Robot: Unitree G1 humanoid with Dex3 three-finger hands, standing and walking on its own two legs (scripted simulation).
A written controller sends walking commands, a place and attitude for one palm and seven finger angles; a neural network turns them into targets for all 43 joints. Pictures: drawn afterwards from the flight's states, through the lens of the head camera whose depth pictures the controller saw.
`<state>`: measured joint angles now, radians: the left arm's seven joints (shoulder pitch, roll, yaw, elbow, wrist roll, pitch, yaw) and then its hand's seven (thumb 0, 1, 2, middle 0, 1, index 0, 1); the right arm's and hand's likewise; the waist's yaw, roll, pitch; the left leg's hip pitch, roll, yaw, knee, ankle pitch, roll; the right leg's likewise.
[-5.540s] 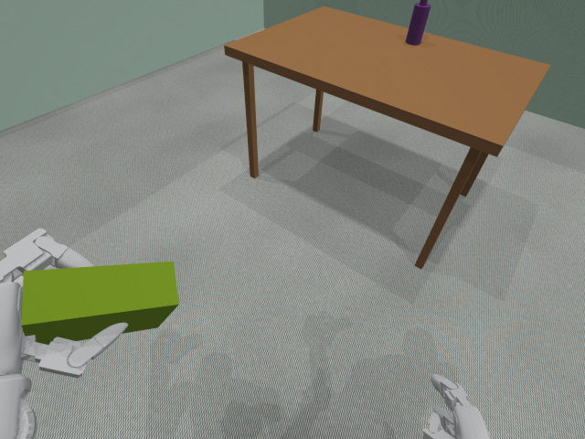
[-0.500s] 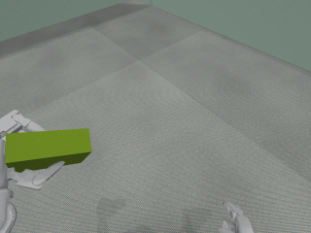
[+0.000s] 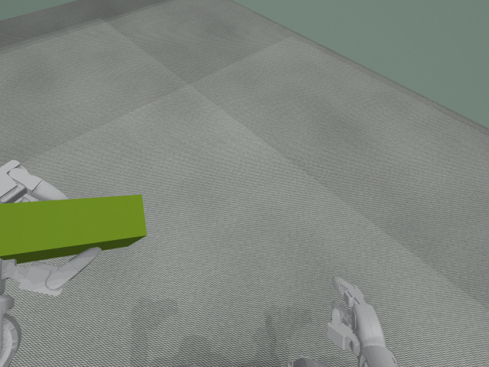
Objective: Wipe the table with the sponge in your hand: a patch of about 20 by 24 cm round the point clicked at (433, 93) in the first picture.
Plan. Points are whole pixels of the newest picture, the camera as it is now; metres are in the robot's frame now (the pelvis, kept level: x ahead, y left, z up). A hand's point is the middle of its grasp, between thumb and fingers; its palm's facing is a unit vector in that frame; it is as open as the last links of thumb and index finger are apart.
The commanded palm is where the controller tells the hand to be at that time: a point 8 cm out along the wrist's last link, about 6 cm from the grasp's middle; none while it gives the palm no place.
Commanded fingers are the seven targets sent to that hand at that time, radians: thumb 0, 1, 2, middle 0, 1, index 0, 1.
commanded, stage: turn to face it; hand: left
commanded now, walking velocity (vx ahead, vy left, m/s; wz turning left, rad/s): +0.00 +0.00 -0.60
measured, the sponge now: (97, 227) +0.24 +0.21 +0.16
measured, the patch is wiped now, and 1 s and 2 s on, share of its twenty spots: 0.00 0.00 0.00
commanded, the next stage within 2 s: none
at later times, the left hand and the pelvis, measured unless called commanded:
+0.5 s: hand (186, 216) +0.25 +0.10 +0.19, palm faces +0.14 -0.84 -0.52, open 9.2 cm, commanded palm +0.20 +0.16 +0.18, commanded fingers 0.00 0.10 1.30 -1.20 -1.60 -1.20 -1.60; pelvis -0.03 -0.06 +0.00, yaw -16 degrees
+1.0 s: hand (286, 269) +0.21 -0.01 +0.16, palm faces -0.13 -0.85 -0.51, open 9.2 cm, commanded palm +0.17 +0.07 +0.18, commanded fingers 0.00 0.10 1.30 -1.20 -1.60 -1.20 -1.60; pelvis -0.12 -0.07 -0.02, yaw -33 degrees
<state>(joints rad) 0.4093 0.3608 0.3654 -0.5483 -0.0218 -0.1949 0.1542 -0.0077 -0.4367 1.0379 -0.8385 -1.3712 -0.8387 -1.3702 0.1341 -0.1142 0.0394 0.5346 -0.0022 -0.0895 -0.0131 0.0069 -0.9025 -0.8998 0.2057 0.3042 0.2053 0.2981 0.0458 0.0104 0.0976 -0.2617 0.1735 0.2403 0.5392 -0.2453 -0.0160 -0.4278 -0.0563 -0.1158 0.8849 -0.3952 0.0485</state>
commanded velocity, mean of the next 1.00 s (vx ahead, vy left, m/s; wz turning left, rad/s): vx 0.00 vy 0.00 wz -0.60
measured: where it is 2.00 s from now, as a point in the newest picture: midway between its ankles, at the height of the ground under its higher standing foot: outside the picture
